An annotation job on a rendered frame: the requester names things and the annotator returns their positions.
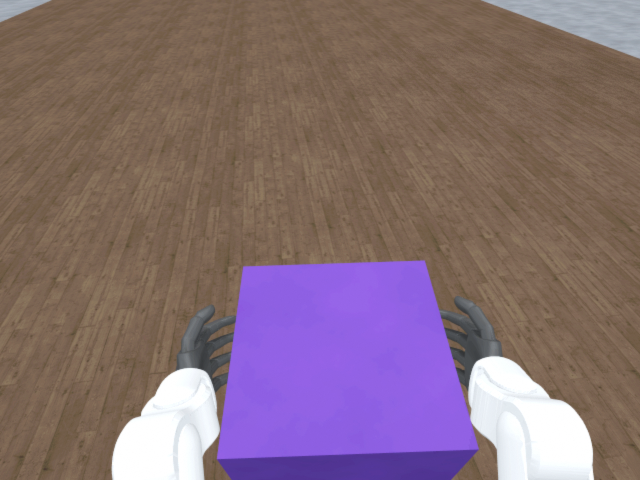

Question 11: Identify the right robot forearm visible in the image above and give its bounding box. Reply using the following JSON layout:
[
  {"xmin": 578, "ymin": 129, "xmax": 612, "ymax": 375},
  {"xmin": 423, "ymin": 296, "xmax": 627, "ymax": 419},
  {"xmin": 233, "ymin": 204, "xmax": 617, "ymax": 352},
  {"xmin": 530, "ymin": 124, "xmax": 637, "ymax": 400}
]
[{"xmin": 468, "ymin": 356, "xmax": 594, "ymax": 480}]

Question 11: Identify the right robot hand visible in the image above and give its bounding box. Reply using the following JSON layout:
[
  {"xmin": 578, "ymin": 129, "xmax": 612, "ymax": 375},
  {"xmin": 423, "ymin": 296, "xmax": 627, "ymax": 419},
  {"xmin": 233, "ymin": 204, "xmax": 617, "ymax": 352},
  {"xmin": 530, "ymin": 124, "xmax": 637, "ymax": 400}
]
[{"xmin": 439, "ymin": 296, "xmax": 503, "ymax": 391}]

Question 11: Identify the carton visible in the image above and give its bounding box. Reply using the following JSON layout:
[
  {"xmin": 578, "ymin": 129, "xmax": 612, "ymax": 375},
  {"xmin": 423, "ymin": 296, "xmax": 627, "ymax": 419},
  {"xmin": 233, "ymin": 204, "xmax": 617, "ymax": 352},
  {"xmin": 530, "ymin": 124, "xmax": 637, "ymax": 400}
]
[{"xmin": 217, "ymin": 261, "xmax": 479, "ymax": 480}]

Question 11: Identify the left robot forearm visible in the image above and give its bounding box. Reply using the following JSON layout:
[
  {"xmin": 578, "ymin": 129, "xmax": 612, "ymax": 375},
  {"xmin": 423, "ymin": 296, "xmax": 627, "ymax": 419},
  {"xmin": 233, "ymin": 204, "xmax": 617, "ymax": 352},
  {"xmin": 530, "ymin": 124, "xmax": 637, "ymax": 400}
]
[{"xmin": 112, "ymin": 368, "xmax": 220, "ymax": 480}]

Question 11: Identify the left robot hand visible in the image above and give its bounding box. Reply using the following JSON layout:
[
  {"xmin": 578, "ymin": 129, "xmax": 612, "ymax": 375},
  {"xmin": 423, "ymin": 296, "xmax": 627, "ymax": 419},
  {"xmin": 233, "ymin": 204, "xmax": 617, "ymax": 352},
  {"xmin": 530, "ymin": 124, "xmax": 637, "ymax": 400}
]
[{"xmin": 175, "ymin": 304, "xmax": 236, "ymax": 393}]

